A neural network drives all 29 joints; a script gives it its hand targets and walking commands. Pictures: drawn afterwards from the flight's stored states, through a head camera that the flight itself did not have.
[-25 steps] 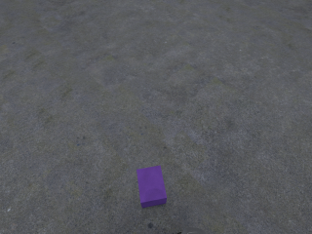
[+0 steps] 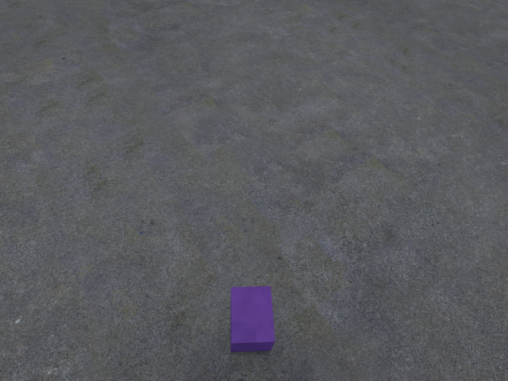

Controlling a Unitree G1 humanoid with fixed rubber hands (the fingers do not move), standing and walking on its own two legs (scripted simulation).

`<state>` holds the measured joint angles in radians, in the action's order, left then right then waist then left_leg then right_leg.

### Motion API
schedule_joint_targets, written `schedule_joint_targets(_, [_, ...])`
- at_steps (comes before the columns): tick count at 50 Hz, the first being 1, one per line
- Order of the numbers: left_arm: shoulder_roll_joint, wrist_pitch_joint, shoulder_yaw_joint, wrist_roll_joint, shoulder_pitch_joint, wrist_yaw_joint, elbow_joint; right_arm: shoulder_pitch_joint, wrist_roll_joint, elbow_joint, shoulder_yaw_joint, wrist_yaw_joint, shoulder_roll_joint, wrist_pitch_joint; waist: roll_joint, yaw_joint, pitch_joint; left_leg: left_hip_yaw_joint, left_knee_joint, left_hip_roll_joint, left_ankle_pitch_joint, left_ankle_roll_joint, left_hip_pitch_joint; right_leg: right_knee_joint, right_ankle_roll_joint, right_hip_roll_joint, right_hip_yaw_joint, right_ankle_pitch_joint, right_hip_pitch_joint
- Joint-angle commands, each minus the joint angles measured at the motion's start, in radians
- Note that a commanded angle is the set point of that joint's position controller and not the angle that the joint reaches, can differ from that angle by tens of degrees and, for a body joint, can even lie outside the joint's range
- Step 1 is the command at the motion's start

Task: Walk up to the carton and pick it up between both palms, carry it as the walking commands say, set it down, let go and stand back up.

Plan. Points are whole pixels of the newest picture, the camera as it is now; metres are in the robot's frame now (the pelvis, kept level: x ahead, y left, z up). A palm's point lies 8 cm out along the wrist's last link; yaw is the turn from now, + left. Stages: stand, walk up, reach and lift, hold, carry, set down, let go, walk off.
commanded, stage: walk up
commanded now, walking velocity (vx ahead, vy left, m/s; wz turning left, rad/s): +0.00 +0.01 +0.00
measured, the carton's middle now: (250, 319) +0.39 -0.02 -0.70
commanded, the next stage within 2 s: stand in 1.80 s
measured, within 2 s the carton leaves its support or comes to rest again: neither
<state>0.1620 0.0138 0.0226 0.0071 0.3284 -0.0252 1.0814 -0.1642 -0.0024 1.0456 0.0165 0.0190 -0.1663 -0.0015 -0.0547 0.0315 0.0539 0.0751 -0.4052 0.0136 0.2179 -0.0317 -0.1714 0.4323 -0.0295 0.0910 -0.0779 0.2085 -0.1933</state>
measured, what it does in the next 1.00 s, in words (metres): stands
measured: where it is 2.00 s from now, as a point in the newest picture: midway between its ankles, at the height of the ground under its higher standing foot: outside the picture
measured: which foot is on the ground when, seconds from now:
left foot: down 0.00-1.00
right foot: down 0.00-1.00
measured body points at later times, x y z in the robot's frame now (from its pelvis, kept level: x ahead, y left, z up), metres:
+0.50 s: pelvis +0.03 -0.01 +0.00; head +0.04 -0.01 +0.45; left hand +0.00 +0.20 -0.16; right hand +0.02 -0.22 -0.16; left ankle +0.00 +0.10 -0.74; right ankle +0.01 -0.14 -0.74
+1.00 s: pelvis +0.02 -0.02 +0.00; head +0.03 -0.02 +0.45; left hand -0.02 +0.20 -0.16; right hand +0.06 -0.25 -0.16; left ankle +0.00 +0.10 -0.74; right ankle +0.01 -0.14 -0.74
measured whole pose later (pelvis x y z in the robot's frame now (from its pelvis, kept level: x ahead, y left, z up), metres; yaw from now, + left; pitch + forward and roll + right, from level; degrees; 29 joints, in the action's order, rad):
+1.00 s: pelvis +0.02 -0.02 +0.00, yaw +3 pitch +0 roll +0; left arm 0.15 0.00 0.02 0.01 0.31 -0.06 1.14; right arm -0.23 0.00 1.09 0.03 0.04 -0.16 -0.01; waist 0.00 0.01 0.03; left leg 0.02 -0.44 -0.01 0.25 0.00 -0.19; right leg 0.43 -0.02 0.07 -0.14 0.25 -0.17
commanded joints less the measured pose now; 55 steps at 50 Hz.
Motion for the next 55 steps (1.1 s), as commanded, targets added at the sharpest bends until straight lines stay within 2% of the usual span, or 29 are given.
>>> schedule_joint_targets(1, [0.053, -0.011, 0.006, 0.004, 0.084, -0.001, 0.002, -0.037, -0.005, -0.011, 0.018, 0.004, -0.112, 0.012, 0.156, -0.011, 0.009, -0.159, 0.171, -0.17, -0.027, -0.034, -0.006, -0.067, 0.014, 0.012, 0.007, -0.043, 0.019])
schedule_joint_targets(3, [0.047, -0.014, 0.005, 0.004, 0.077, -0.003, 0.011, -0.057, -0.006, 0.003, 0.019, 0.005, -0.101, 0.014, 0.118, -0.013, 0.018, -0.155, 0.167, -0.158, -0.023, -0.028, -0.005, -0.083, 0.013, 0.022, 0.013, -0.064, 0.034])
schedule_joint_targets(8, [0.037, -0.02, 0.001, 0.004, 0.073, -0.009, 0.03, -0.104, -0.007, 0.033, 0.016, 0.006, -0.078, 0.018, 0.066, -0.016, 0.015, -0.135, 0.138, -0.136, -0.089, -0.015, 0.018, -0.114, 0.018, 0.039, 0.035, -0.101, 0.048])
schedule_joint_targets(13, [0.036, -0.024, 0.001, 0.004, 0.068, -0.013, 0.043, -0.14, -0.007, 0.06, 0.009, 0.009, -0.062, 0.02, 0.037, -0.021, 0.018, -0.126, 0.125, -0.124, -0.125, -0.006, 0.03, -0.127, 0.022, 0.047, 0.05, -0.132, 0.054])
schedule_joint_targets(30, [0.031, -0.028, -0.001, 0.003, 0.079, -0.02, 0.064, -0.196, -0.004, 0.094, 0.0, 0.019, -0.042, 0.021, 0.048, -0.026, 0.017, -0.106, 0.104, -0.122, -0.211, 0.005, 0.058, -0.121, 0.028, 0.053, 0.059, -0.206, 0.06])
schedule_joint_targets(31, [0.041, -0.03, 0.002, 0.002, 0.073, -0.024, 0.06, -0.183, 0.005, 0.084, 0.015, 0.023, -0.068, 0.017, 0.061, -0.022, 0.02, -0.096, 0.093, -0.141, -0.226, 0.012, 0.034, -0.089, 0.014, 0.059, 0.025, -0.201, 0.051])
schedule_joint_targets(32, [0.064, -0.025, 0.015, 0.0, 0.064, -0.032, 0.048, -0.174, 0.007, 0.072, 0.022, 0.021, -0.079, 0.016, 0.057, -0.027, 0.013, -0.107, 0.067, -0.138, -0.282, 0.01, -0.005, -0.063, 0.007, 0.056, -0.005, -0.168, 0.073])
schedule_joint_targets(33, [0.059, -0.022, 0.013, 0.0, 0.081, -0.036, 0.048, -0.161, 0.007, 0.063, 0.025, 0.021, -0.081, 0.014, 0.066, -0.028, 0.001, -0.099, 0.049, -0.138, -0.301, 0.009, 0.002, -0.053, 0.008, 0.055, -0.005, -0.167, 0.06])
schedule_joint_targets(40, [0.054, -0.017, 0.011, 0.003, 0.073, -0.036, 0.05, -0.159, 0.004, 0.044, 0.022, 0.024, -0.066, 0.003, 0.046, -0.027, -0.019, -0.09, 0.02, -0.125, -0.265, 0.015, -0.033, -0.044, 0.02, 0.071, -0.005, -0.203, 0.061])
schedule_joint_targets(49, [0.063, -0.013, 0.008, 0.005, 0.059, -0.032, 0.057, -0.126, 0.003, 0.034, 0.021, 0.019, -0.072, -0.002, 0.04, -0.026, 0.002, -0.101, 0.034, -0.118, -0.172, 0.017, -0.062, -0.082, 0.027, 0.082, 0.006, -0.099, 0.036])
schedule_joint_targets(55, [0.06, -0.013, 0.008, 0.006, 0.063, -0.029, 0.056, -0.113, 0.004, 0.028, 0.022, 0.017, -0.076, 0.0, 0.057, -0.023, 0.009, -0.127, 0.066, -0.125, -0.107, 0.013, -0.091, -0.091, 0.025, 0.076, -0.003, -0.039, 0.039])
